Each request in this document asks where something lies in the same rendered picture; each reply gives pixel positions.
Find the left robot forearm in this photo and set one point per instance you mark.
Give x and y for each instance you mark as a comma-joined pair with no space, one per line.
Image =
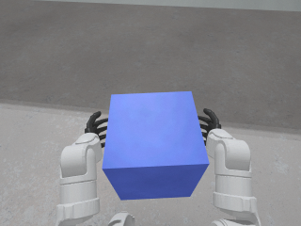
78,201

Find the left robot thigh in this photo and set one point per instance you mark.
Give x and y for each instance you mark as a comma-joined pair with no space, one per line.
122,219

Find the robot left hand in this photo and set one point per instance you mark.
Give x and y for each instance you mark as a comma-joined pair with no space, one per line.
92,125

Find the robot right hand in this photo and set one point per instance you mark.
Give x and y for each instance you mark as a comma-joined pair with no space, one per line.
213,123

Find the carton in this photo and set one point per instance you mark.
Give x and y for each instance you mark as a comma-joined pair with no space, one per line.
154,147

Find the right robot forearm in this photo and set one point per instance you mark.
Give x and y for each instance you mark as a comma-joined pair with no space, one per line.
232,168

